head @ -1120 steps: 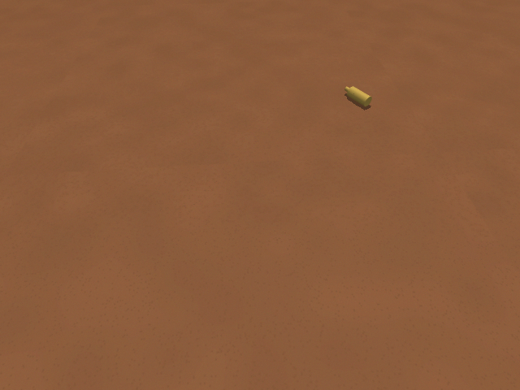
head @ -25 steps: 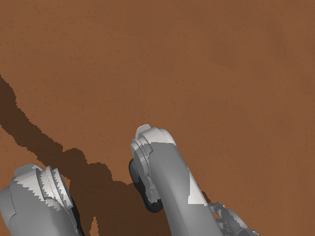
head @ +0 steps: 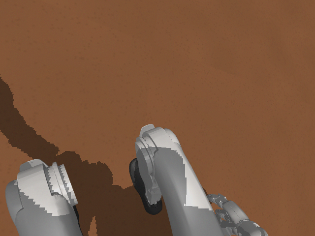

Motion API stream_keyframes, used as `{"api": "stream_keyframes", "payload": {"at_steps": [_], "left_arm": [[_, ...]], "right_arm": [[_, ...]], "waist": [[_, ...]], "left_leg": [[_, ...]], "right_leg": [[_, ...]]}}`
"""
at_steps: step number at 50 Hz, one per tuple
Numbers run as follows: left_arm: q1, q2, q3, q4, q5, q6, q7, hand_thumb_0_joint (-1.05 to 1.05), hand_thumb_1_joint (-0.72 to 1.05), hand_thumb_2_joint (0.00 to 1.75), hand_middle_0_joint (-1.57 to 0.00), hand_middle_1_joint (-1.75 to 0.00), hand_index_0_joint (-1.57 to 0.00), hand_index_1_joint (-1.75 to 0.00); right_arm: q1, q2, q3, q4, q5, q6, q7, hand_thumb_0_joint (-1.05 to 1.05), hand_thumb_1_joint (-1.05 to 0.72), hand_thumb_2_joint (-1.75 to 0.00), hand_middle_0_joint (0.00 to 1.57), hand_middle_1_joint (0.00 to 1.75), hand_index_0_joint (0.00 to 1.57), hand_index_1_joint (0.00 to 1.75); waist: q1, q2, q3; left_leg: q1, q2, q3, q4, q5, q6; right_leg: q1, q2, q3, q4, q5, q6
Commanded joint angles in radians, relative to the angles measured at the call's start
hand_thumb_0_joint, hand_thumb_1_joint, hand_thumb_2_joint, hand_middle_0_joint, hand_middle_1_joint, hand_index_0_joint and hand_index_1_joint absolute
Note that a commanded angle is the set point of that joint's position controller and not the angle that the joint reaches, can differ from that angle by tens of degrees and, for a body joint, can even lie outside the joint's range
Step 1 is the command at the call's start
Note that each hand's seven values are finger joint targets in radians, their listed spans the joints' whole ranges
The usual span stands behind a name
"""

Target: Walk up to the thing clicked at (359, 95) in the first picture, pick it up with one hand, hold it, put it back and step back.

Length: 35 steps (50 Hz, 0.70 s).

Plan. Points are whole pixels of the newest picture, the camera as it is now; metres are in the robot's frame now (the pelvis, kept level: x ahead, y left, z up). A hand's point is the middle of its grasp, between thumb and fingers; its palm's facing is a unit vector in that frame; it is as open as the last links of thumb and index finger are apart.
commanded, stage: close in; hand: left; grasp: from above
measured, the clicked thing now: out of the picture +0.52 +0.39 -0.29
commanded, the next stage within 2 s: rest palm in 0.14 s
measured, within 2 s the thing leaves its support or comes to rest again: neither
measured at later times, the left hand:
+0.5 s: hand out of the picture +0.49 +0.36 -0.21, palm faces -0.46 -0.13 -0.88, open 14.0 cm
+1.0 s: hand out of the picture +0.49 +0.36 -0.24, palm faces -0.46 -0.15 -0.88, open 14.0 cm
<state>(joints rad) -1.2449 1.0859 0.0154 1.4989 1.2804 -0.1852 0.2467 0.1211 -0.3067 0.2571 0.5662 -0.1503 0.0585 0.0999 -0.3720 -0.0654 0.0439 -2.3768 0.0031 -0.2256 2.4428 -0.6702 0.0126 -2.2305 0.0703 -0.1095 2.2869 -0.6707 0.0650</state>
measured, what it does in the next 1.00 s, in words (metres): stands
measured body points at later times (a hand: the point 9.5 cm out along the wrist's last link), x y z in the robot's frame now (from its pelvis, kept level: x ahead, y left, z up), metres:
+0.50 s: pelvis +0.00 +0.00 -0.01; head +0.28 +0.13 +0.32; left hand +0.51 +0.37 -0.16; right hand +0.04 -0.26 -0.06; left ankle +0.07 +0.12 -0.29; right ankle +0.12 -0.13 -0.29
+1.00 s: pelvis +0.00 +0.00 -0.01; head +0.29 +0.13 +0.30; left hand +0.51 +0.36 -0.19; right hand +0.06 -0.26 -0.07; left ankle +0.07 +0.12 -0.29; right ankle +0.12 -0.13 -0.29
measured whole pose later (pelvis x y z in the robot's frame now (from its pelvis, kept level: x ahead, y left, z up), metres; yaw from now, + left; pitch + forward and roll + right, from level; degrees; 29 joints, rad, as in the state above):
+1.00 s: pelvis +0.00 +0.00 -0.01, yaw -2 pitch +30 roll -16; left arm -1.20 1.19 0.06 1.62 1.27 -0.22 0.37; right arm 0.10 -0.33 0.37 0.55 -0.20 -0.04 0.11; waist -0.41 -0.15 0.18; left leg -2.36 0.02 -0.27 2.51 -0.70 0.00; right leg -2.22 0.09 -0.14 2.32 -0.66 0.07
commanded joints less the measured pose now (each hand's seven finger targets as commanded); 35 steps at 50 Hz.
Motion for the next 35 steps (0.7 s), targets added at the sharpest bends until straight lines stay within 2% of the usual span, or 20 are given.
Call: {"api": "stream_keyframes", "payload": {"at_steps": [1, 5, 7, 10, 12, 13, 14, 16, 18, 19, 24, 25, 27, 29, 30, 31, 32, 35], "left_arm": [[-0.237, 0.165, 0.002, -0.098, -0.031, 0.033, -0.014, 0.0, -0.54, 1.0, -0.07, -1.05, -0.09, -1.03], [-0.263, 0.224, 0.033, -0.157, -0.057, 0.01, -0.031, 0.0, -0.52, 0.97, -0.06, -1.06, -0.09, -1.03], [-0.263, 0.242, 0.049, -0.163, -0.056, -0.015, -0.023, 0.0, -0.55, 1.01, -0.07, -1.06, -0.09, -1.04], [-0.263, 0.283, 0.07, -0.167, -0.034, -0.048, 0.002, 0.0, -0.57, 1.05, -0.08, -1.04, -0.07, -1.04], [-0.264, 0.296, 0.08, -0.172, -0.023, -0.064, 0.027, 0.0, -0.57, 1.07, -0.09, -1.03, -0.08, -1.04], [-0.26, 0.295, 0.079, -0.16, -0.013, -0.065, 0.038, 0.0, -0.58, 1.07, -0.08, -1.01, -0.05, -1.03], [-0.273, 0.303, 0.082, -0.163, -0.006, -0.072, 0.052, 0.0, -0.59, 1.11, -0.09, -1.0, -0.05, -1.04], [-0.253, 0.26, 0.061, -0.116, -0.01, -0.072, 0.069, 0.0, -0.59, 1.09, -0.08, -1.01, -0.05, -1.04], [-0.241, 0.254, 0.047, -0.066, -0.01, -0.069, 0.09, 0.0, -0.59, 1.13, -0.09, -1.03, -0.05, -1.07], [-0.254, 0.263, 0.053, -0.073, -0.01, -0.068, 0.098, 0.0, -0.59, 1.15, -0.09, -1.02, -0.05, -1.07], [-0.267, 0.287, 0.05, -0.067, -0.008, -0.063, 0.125, 0.0, -0.56, 1.19, -0.11, -1.05, -0.06, -1.09], [-0.261, 0.293, 0.053, -0.057, -0.008, -0.062, 0.13, 0.0, -0.56, 1.19, -0.1, -1.06, -0.07, -1.1], [-0.248, 0.291, 0.056, -0.037, -0.012, -0.058, 0.139, 0.0, -0.56, 1.17, -0.1, -1.05, -0.06, -1.09], [-0.257, 0.317, 0.063, -0.046, -0.001, -0.057, 0.15, 0.0, -0.57, 1.17, -0.1, -1.05, -0.06, -1.09], [-0.245, 0.311, 0.06, -0.03, 0.003, -0.053, 0.153, 0.0, -0.56, 1.14, -0.09, -1.04, -0.06, -1.07], [-0.242, 0.305, 0.057, -0.024, 0.0, -0.05, 0.154, 0.0, -0.57, 1.14, -0.09, -1.04, -0.06, -1.08], [-0.239, 0.31, 0.058, -0.018, -0.001, -0.048, 0.158, 0.0, -0.56, 1.13, -0.09, -1.05, -0.06, -1.07], [-0.247, 0.319, 0.065, -0.043, -0.004, -0.039, 0.164, 0.0, -0.57, 1.11, -0.08, -1.03, -0.06, -1.06]], "right_arm": [[0.226, -0.304, -0.08, 0.0, 0.004, 0.016, -0.006, 0.0, -0.89, -0.89, 0.2, 0.3, 0.2, 0.3], [0.213, -0.323, -0.074, -0.031, 0.006, 0.023, -0.017, 0.0, -0.89, -0.89, 0.2, 0.3, 0.2, 0.3], [0.214, -0.323, -0.063, -0.034, 0.001, 0.023, -0.019, 0.0, -0.9, -0.89, 0.2, 0.3, 0.2, 0.3], [0.203, -0.32, -0.05, -0.031, -0.004, 0.02, -0.024, 0.0, -0.9, -0.89, 0.2, 0.3, 0.2, 0.3], [0.201, -0.321, -0.043, -0.031, -0.01, 0.015, -0.023, 0.0, -0.9, -0.89, 0.2, 0.3, 0.2, 0.3], [0.204, -0.32, -0.043, -0.027, -0.01, 0.012, -0.023, 0.0, -0.9, -0.9, 0.2, 0.3, 0.2, 0.3], [0.2, -0.321, -0.037, -0.024, -0.015, 0.012, -0.022, 0.0, -0.89, -0.9, 0.2, 0.3, 0.2, 0.3], [0.199, -0.314, -0.033, -0.013, -0.018, 0.002, -0.019, 0.0, -0.89, -0.9, 0.2, 0.3, 0.2, 0.3], [0.193, -0.315, -0.026, -0.007, -0.018, -0.005, -0.019, 0.0, -0.9, -0.9, 0.2, 0.3, 0.2, 0.3], [0.202, -0.325, -0.028, -0.004, -0.023, -0.01, -0.02, 0.0, -0.9, -0.9, 0.2, 0.3, 0.2, 0.3], [0.199, -0.33, -0.019, 0.008, -0.03, -0.035, -0.018, 0.0, -0.9, -0.9, 0.2, 0.3, 0.2, 0.3], [0.19, -0.334, -0.022, 0.007, -0.028, -0.038, -0.019, 0.0, -0.9, -0.9, 0.2, 0.3, 0.2, 0.3], [0.196, -0.341, -0.019, 0.006, -0.034, -0.049, -0.018, 0.0, -0.9, -0.9, 0.2, 0.3, 0.2, 0.3], [0.19, -0.339, -0.014, 0.011, -0.036, -0.055, -0.018, 0.0, -0.9, -0.9, 0.2, 0.3, 0.2, 0.3], [0.194, -0.338, -0.011, 0.008, -0.037, -0.057, -0.016, 0.0, -0.9, -0.9, 0.2, 0.3, 0.2, 0.3], [0.193, -0.342, -0.011, 0.009, -0.039, -0.061, -0.014, 0.0, -0.9, -0.9, 0.2, 0.3, 0.2, 0.3], [0.183, -0.338, -0.009, 0.008, -0.037, -0.064, -0.013, 0.0, -0.9, -0.9, 0.2, 0.3, 0.2, 0.3], [0.189, -0.347, -0.005, 0.003, -0.041, -0.075, -0.01, 0.0, -0.9, -0.9, 0.2, 0.3, 0.2, 0.3]], "waist": [[-0.039, 0.49, -0.575], [-0.043, 0.464, -0.634], [-0.046, 0.462, -0.622], [-0.033, 0.507, -0.632], [-0.034, 0.549, -0.626], [-0.028, 0.562, -0.613], [-0.037, 0.584, -0.622], [-0.058, 0.566, -0.576], [-0.06, 0.541, -0.553], [-0.07, 0.519, -0.552], [-0.072, 0.535, -0.587], [-0.065, 0.53, -0.583], [-0.076, 0.53, -0.546], [-0.07, 0.549, -0.579], [-0.072, 0.551, -0.573], [-0.079, 0.554, -0.552], [-0.071, 0.547, -0.564], [-0.083, 0.56, -0.567]], "left_leg": [[0.577, 0.03, 0.081, -0.277, 0.215, 0.008], [0.605, 0.032, 0.064, -0.263, 0.242, 0.004], [0.603, 0.03, 0.064, -0.251, 0.245, 0.003], [0.617, 0.03, 0.071, -0.24, 0.244, -0.002], [0.636, 0.031, 0.073, -0.245, 0.242, -0.006], [0.651, 0.034, 0.072, -0.248, 0.23, -0.008], [0.648, 0.035, 0.072, -0.252, 0.226, -0.009], [0.64, 0.039, 0.066, -0.251, 0.205, -0.005], [0.596, 0.039, 0.069, -0.243, 0.173, 0.004], [0.592, 0.038, 0.067, -0.231, 0.173, 0.005], [0.624, 0.047, 0.055, -0.221, 0.206, 0.003], [0.617, 0.047, 0.058, -0.217, 0.205, 0.005], [0.606, 0.045, 0.056, -0.214, 0.218, -0.002], [0.628, 0.049, 0.06, -0.205, 0.248, 0.0], [0.636, 0.049, 0.058, -0.209, 0.259, -0.002], [0.626, 0.049, 0.056, -0.206, 0.262, -0.004], [0.618, 0.052, 0.056, -0.202, 0.247, 0.0], [0.643, 0.053, 0.055, -0.197, 0.294, -0.003]], "right_leg": [[0.261, 0.009, -0.114, -0.191, 0.253, -0.094], [0.298, 0.009, -0.117, -0.184, 0.266, -0.093], [0.308, 0.008, -0.116, -0.183, 0.263, -0.096], [0.293, 0.013, -0.114, -0.178, 0.253, -0.101], [0.292, 0.011, -0.118, -0.175, 0.252, -0.101], [0.266, 0.012, -0.118, -0.171, 0.241, -0.103], [0.276, 0.013, -0.125, -0.169, 0.239, -0.102], [0.257, 0.014, -0.128, -0.171, 0.23, -0.097], [0.254, 0.02, -0.13, -0.172, 0.218, -0.093], [0.259, 0.016, -0.134, -0.178, 0.221, -0.091], [0.277, 0.021, -0.141, -0.159, 0.249, -0.089], [0.272, 0.021, -0.14, -0.159, 0.25, -0.09], [0.274, 0.017, -0.145, -0.157, 0.259, -0.091], [0.298, 0.022, -0.143, -0.155, 0.285, -0.087], [0.298, 0.021, -0.143, -0.151, 0.29, -0.088], [0.292, 0.02, -0.146, -0.148, 0.288, -0.09], [0.294, 0.025, -0.144, -0.148, 0.282, -0.089], [0.313, 0.023, -0.147, -0.147, 0.313, -0.087]]}}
